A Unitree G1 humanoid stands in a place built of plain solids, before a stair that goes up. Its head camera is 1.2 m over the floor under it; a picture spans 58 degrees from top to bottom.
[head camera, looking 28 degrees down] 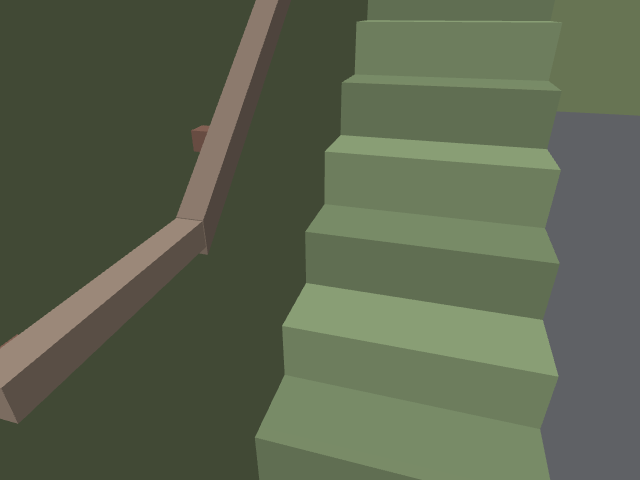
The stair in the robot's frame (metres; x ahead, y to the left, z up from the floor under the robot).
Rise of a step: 0.19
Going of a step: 0.23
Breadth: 0.74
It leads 16 degrees to the right of straight ahead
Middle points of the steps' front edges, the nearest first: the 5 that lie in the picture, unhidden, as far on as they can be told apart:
0.90 -0.24 0.39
1.12 -0.31 0.58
1.35 -0.37 0.77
1.57 -0.43 0.97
1.80 -0.50 1.16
